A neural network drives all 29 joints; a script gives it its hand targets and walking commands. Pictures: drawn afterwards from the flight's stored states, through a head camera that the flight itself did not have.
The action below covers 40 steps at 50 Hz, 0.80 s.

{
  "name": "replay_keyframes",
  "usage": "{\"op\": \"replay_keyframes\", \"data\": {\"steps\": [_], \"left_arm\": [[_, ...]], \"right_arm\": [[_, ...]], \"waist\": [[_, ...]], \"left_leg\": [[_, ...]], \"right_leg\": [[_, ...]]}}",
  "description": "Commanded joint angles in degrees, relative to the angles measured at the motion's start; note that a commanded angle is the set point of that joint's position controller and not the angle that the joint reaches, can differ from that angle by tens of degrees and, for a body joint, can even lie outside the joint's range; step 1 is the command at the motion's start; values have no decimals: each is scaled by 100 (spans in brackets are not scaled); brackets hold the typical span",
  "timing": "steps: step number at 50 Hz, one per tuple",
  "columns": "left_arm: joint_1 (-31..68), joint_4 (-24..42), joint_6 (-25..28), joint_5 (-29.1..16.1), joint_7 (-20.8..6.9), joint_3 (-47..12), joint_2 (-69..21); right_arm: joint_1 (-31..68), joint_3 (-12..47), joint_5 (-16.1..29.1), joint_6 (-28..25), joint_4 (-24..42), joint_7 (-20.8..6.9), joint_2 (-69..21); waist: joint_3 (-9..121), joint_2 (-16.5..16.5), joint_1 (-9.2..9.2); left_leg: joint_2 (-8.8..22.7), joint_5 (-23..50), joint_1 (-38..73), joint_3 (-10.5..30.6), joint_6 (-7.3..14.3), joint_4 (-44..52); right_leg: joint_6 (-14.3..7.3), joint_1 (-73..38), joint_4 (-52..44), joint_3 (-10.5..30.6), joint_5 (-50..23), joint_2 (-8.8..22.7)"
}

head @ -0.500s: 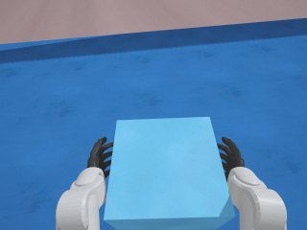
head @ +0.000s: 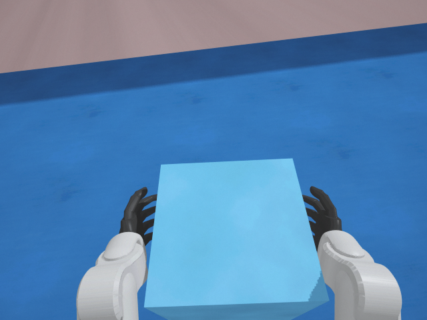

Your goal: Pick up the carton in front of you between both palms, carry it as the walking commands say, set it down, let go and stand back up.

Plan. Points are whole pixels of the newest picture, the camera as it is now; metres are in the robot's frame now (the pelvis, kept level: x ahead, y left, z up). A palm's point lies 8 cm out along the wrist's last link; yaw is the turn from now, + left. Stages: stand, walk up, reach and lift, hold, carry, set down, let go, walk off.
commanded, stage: carry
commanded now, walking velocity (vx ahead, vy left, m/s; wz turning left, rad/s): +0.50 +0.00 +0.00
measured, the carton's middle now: (230, 249) +0.24 +0.00 +0.04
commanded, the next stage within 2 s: none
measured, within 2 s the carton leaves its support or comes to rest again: neither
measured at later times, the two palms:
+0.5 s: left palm (162, 118) +0.59 +0.15 +0.09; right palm (279, 116) +0.57 -0.14 +0.09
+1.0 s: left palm (166, 59) +0.91 +0.18 +0.11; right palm (253, 53) +0.91 -0.12 +0.11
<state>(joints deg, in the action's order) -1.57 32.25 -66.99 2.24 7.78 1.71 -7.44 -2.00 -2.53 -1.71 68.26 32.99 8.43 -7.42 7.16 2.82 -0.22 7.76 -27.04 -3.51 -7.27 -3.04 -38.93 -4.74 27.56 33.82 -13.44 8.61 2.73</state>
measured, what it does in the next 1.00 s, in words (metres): walks ahead: left foot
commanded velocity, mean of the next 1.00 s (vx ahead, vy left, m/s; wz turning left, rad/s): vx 0.49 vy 0.00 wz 0.00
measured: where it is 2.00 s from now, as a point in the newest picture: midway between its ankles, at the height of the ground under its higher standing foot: (215, 200)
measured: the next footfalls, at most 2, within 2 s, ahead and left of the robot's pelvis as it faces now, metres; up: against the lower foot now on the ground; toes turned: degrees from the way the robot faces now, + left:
left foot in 0.48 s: +0.52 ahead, +0.08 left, +0.00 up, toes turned +10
right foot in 1.06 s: +0.93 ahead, -0.05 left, +0.00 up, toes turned -5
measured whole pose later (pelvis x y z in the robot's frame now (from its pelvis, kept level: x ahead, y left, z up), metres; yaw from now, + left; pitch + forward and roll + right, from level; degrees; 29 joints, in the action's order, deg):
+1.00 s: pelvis +0.69 +0.03 +0.01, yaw +1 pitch +2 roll -2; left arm -2.4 33.7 -68.0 2.6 7.7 1.1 -7.5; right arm -4.6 -2.3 -1.9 67.1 33.8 6.9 -7.7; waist 5.1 0.7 0.7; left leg -1.3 -23.1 12.4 -9.0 2.9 -8.6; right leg -1.0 34.0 31.6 -13.2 0.5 3.0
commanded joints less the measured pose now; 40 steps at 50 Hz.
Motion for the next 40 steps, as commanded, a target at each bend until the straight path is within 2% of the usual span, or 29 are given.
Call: {"op": "replay_keyframes", "data": {"steps": [1,2,3,7,8,10,13,14,15,16,17,18,20,21,22,23,24,25,26,27,29,32,33,35,36,37,38,39,40], "left_arm": [[2013,428,-152,-1725,-592,-3494,-4209],[2035,411,-106,-1574,-643,-3458,-4335],[2123,218,-136,-1626,-678,-3494,-4493],[2299,337,-43,-1726,-858,-3433,-4696],[2277,474,-61,-1750,-849,-3632,-4519],[2288,642,-60,-1907,-856,-3665,-4510],[2182,684,-71,-1744,-806,-3528,-4299],[1973,585,-128,-1672,-761,-3539,-4207],[2006,546,-129,-1700,-716,-3471,-4229],[1640,389,-178,-1511,-686,-3206,-4039],[1719,473,-204,-1564,-664,-3289,-4010],[1780,338,-234,-1486,-646,-3262,-3906],[1680,142,-254,-1455,-634,-3293,-4039],[1759,145,-252,-1438,-608,-3298,-3925],[1814,306,-225,-1438,-610,-3360,-3977],[1777,339,-214,-1414,-610,-3327,-3960],[1996,604,-215,-1608,-616,-3483,-4091],[2010,676,-196,-1456,-611,-3517,-4103],[2012,540,-159,-1535,-640,-3684,-4335],[2075,657,-64,-1473,-703,-3662,-4600],[2041,300,55,-1413,-794,-3796,-5160],[1508,-271,273,-1162,-844,-3808,-5255],[1509,-214,317,-1138,-839,-3861,-5186],[1737,123,451,-1273,-793,-3867,-5234],[1515,-1,455,-1306,-767,-3899,-5315],[1613,129,458,-1291,-739,-3988,-5172],[1545,155,462,-1331,-714,-4019,-5161],[1568,229,441,-1345,-655,-3985,-5025],[1744,512,436,-1360,-656,-3944,-4815]], "right_arm": [[2152,3576,1449,80,543,-619,-3893],[2399,3793,1459,82,500,-646,-4249],[2199,3613,1413,68,168,-662,-4332],[2251,3693,1242,-91,23,-702,-4764],[2016,3649,1126,-89,145,-687,-4609],[2108,3610,1262,-84,347,-598,-4601],[2286,3796,1312,-68,581,-549,-4621],[2135,3715,1339,-30,523,-537,-4409],[2203,3794,1400,4,682,-560,-4325],[2255,3817,1454,48,609,-523,-4250],[2049,3660,1432,108,531,-548,-4169],[2076,3731,1354,140,386,-570,-4029],[2120,3656,1336,153,394,-616,-3977],[2249,3661,1331,164,537,-602,-3949],[2040,3583,1388,151,284,-621,-3998],[2001,3694,1449,112,516,-642,-4020],[1814,3674,1554,136,286,-691,-4190],[1927,3621,1530,42,230,-723,-4137],[1646,3629,1596,-39,84,-797,-4339],[1964,3869,1700,-139,519,-908,-4590],[2164,3765,1671,-273,434,-975,-4979],[1814,3739,1499,-443,-49,-1082,-5085],[1785,3660,1391,-488,92,-1087,-4754],[1659,3692,1480,-522,128,-1120,-4903],[1646,3731,1443,-548,267,-1079,-4815],[1744,3712,1540,-592,332,-1086,-4717],[1580,3657,1476,-566,305,-1086,-4588],[1492,3593,1478,-558,350,-1047,-4325],[1565,3568,1427,-522,339,-1029,-4358]], "waist": [[1443,-1157,-137],[1262,-1037,-95],[970,-517,-55],[673,-1208,-4],[503,-1188,2],[406,-737,18],[568,-965,22],[560,-1154,-58],[342,-884,-128],[228,-1350,-63],[148,-1072,-93],[-123,-1132,-27],[56,-1141,-61],[-144,-1487,-7],[233,-1528,10],[752,-1154,191],[1279,-146,270],[1554,1214,156],[1399,1462,165],[1342,813,198],[1274,-110,66],[1278,282,65],[941,446,84],[888,112,103],[817,347,71],[682,546,88],[601,315,56],[557,695,72],[505,657,73]], "left_leg": [[-365,45,-3546,638,328,-3422],[-171,329,-3466,597,286,-3278],[-43,580,-3505,635,298,-2777],[-77,1877,-3190,241,209,-1765],[-114,1887,-3426,166,135,-1502],[-183,2141,-3704,99,197,-1183],[-333,2373,-3798,-246,183,-417],[-378,2408,-3767,-352,195,-35],[-369,2484,-3841,-422,284,-246],[-347,2563,-3651,-453,304,205],[-450,2647,-3370,-529,369,380],[-471,2533,-3320,-548,395,573],[-745,2877,-2543,-930,501,1076],[-847,2594,-2206,-933,576,784],[-1032,2381,-1427,-1136,635,1155],[-963,2156,-60,-863,640,1301],[287,1464,940,988,847,1533],[1586,1298,2055,3620,1623,2303],[1460,2536,1882,3424,1695,2498],[1395,3355,1420,2827,1614,2436],[1056,3128,549,1675,996,2561],[648,2367,321,714,918,2806],[634,2884,560,708,774,2745],[763,3136,656,697,962,2866],[621,3879,949,674,675,2818],[567,4507,1247,503,735,2788],[532,4541,1043,242,757,2833],[475,4583,1264,369,577,2833],[452,4338,1439,179,820,2889]], "right_leg": [[-668,-3788,-1924,3369,-618,2053],[-614,-3347,-1877,3011,-1327,1996],[-429,-3111,-2065,2488,-973,1815],[236,-2485,-2702,1329,229,1253],[-46,-2685,-2851,1345,511,1337],[-184,-2962,-2821,1251,-706,1364],[-38,-3752,-2361,712,-2694,1061],[-30,-3839,-2254,582,-2695,1039],[-190,-3927,-2384,789,-2866,1156],[-61,-3640,-2384,397,-2619,994],[-116,-3665,-2431,577,-2753,1053],[-66,-3600,-2387,415,-2902,973],[4,-3564,-1995,139,-4095,964],[81,-3488,-1479,125,-4813,1176],[238,-3384,-666,-36,-4890,847],[380,-2745,391,77,-4598,678],[516,-1702,1981,83,-2615,400],[622,72,3493,460,697,-396],[492,538,4299,1205,1607,-262],[386,649,4561,1334,1564,-59],[361,228,3572,1455,911,484],[467,92,2517,1037,617,415],[462,495,2508,920,364,364],[590,813,2123,854,258,395],[613,1063,2044,790,84,361],[685,1402,1874,566,147,188],[709,1322,1841,631,-93,363],[697,1497,1733,545,-192,218],[618,1545,1520,510,-373,324]]}}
